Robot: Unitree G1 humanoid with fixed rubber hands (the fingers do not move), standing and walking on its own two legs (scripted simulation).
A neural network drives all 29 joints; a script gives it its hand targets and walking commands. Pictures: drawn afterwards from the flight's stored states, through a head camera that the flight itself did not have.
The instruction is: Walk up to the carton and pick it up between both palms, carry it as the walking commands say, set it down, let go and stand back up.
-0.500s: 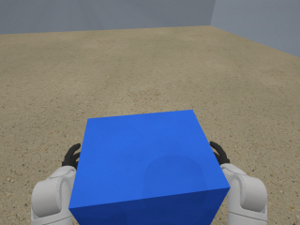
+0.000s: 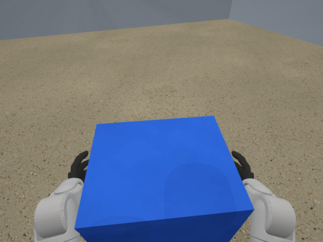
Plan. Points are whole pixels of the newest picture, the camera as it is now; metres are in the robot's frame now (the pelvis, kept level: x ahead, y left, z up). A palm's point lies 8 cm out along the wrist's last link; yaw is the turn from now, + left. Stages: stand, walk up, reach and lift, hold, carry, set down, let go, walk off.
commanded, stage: carry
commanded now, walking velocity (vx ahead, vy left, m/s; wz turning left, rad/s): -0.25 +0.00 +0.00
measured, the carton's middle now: (161, 194) +0.24 +0.01 +0.04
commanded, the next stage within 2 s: none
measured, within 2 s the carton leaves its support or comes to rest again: neither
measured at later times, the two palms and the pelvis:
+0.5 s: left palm out of the picture +0.06 +0.16 +0.12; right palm out of the picture +0.05 -0.21 +0.08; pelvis -0.17 -0.02 +0.01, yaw -1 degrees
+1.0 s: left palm out of the picture -0.11 +0.17 +0.08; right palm out of the picture -0.11 -0.19 +0.07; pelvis -0.34 -0.02 +0.00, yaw +0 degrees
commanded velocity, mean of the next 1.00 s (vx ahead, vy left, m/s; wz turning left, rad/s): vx -0.25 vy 0.00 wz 0.00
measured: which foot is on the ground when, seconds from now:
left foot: down 0.00-0.30, up 0.32-0.66, down 0.68-1.00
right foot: down 0.00-0.02, up 0.04-0.26, down 0.28-0.74, up 0.76-0.96, down 0.98-1.00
